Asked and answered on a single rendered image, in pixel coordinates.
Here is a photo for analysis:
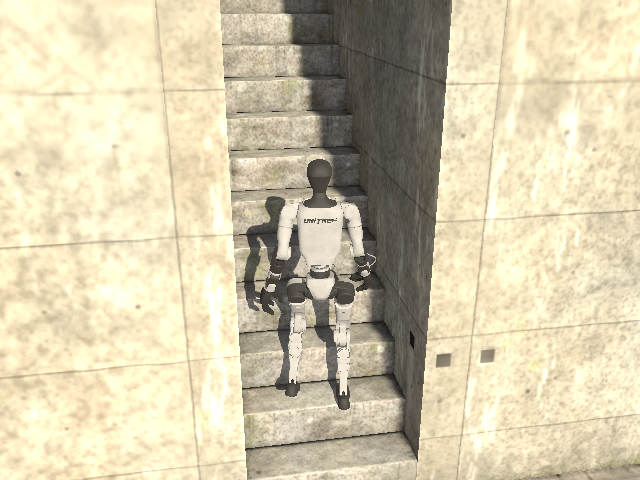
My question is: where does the robot left upper arm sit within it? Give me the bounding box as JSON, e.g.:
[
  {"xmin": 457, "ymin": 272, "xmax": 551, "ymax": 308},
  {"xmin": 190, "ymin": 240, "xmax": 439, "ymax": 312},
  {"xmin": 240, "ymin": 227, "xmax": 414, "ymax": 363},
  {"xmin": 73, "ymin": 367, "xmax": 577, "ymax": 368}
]
[{"xmin": 276, "ymin": 203, "xmax": 299, "ymax": 260}]

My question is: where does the robot left forearm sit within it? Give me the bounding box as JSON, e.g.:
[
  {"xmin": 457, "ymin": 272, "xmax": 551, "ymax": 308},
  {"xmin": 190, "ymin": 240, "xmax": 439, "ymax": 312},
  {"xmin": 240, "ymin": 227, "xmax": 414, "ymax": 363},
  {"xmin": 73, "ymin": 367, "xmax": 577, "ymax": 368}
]
[{"xmin": 264, "ymin": 245, "xmax": 285, "ymax": 292}]

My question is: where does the robot right upper arm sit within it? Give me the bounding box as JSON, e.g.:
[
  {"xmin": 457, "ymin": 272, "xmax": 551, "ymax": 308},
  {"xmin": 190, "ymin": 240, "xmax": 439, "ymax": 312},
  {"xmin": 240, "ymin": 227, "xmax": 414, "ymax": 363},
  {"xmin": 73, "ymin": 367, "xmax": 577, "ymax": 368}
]
[{"xmin": 340, "ymin": 202, "xmax": 365, "ymax": 257}]

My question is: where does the robot right forearm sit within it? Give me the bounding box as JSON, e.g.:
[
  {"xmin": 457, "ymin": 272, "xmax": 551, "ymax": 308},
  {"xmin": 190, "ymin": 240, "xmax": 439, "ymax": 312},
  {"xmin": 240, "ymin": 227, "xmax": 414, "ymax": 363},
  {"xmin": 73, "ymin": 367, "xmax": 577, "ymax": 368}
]
[{"xmin": 354, "ymin": 242, "xmax": 371, "ymax": 277}]

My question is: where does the robot left thigh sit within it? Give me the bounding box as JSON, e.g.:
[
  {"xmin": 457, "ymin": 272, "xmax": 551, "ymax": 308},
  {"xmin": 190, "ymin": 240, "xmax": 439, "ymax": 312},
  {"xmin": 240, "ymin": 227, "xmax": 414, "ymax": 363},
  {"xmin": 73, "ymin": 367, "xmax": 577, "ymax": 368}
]
[{"xmin": 287, "ymin": 278, "xmax": 307, "ymax": 333}]

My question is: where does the left robot hand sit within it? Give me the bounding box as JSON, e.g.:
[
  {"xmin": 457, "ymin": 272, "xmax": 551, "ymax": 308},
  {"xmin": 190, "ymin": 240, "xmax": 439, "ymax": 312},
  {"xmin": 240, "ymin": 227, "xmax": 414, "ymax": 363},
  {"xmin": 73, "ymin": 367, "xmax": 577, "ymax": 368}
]
[{"xmin": 260, "ymin": 287, "xmax": 283, "ymax": 315}]

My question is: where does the right robot hand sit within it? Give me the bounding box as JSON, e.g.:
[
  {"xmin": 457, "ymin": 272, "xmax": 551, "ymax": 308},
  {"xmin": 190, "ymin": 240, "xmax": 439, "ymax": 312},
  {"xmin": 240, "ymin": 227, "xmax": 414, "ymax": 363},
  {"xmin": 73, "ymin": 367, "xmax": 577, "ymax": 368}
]
[{"xmin": 349, "ymin": 272, "xmax": 372, "ymax": 292}]

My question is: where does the robot torso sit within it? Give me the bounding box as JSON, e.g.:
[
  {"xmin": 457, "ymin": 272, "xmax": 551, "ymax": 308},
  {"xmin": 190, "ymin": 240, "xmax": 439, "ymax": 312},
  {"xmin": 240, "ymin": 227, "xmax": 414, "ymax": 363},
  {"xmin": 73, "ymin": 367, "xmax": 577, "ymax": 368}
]
[{"xmin": 296, "ymin": 198, "xmax": 343, "ymax": 300}]

